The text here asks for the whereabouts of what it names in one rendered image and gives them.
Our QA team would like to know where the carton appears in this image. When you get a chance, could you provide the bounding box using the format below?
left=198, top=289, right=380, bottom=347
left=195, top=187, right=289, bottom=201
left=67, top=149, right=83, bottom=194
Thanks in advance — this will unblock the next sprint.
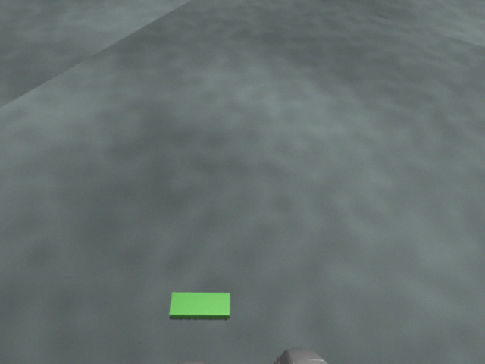
left=169, top=293, right=230, bottom=319

